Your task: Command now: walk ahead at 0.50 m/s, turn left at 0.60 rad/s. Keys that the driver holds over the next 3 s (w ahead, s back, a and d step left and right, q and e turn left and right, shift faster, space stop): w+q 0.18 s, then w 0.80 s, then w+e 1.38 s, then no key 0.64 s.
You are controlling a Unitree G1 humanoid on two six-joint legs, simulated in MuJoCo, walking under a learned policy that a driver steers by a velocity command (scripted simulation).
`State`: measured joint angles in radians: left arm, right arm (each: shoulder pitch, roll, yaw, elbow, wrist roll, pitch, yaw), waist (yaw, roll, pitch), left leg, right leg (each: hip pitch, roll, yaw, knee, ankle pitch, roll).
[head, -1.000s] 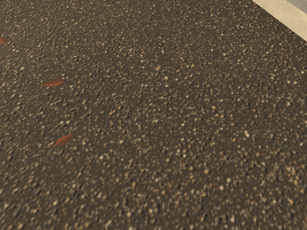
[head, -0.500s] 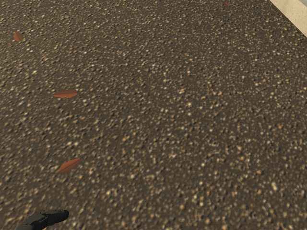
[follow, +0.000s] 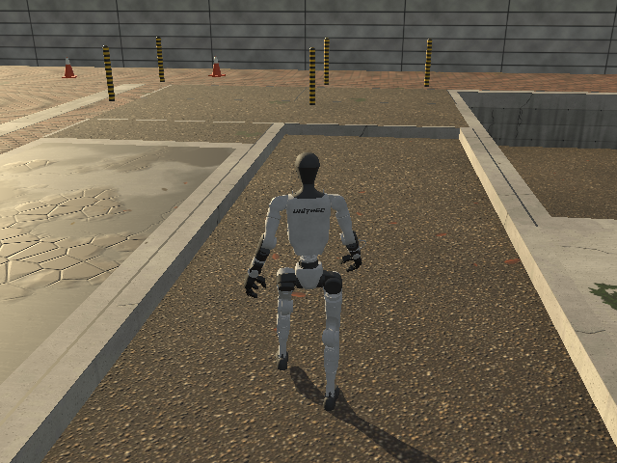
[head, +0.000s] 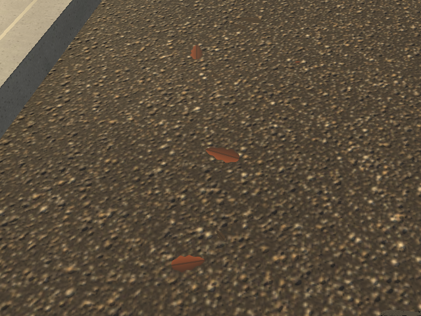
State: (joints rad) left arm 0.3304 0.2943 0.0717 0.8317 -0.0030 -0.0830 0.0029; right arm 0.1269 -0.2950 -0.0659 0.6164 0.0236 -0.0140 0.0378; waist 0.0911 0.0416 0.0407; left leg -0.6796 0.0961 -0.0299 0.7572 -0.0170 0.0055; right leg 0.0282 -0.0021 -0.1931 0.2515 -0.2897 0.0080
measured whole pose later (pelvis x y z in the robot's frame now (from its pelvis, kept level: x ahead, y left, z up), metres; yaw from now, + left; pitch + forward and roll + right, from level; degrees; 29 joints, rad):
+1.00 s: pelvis +0.57 +0.07 +0.01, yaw +12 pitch +1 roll -2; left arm 0.35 0.27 0.04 0.83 -0.01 -0.08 -0.02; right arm 0.13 -0.28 -0.04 0.70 0.01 -0.06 0.01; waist 0.08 0.04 0.02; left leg -0.66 0.11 -0.05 0.69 0.01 -0.02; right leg -0.05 0.06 -0.04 0.23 -0.21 -0.05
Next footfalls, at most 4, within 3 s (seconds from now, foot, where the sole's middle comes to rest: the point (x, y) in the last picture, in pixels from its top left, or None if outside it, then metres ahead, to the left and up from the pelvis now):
0.12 left None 0.24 0.13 -0.78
0.64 right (246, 284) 0.57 -0.03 -0.78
1.16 left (164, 215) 0.80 0.27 -0.78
1.68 right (240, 160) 1.08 0.01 -0.78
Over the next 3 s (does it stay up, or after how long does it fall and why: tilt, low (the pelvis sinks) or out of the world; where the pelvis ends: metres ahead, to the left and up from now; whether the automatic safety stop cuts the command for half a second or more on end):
stays up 1.45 -0.06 -0.01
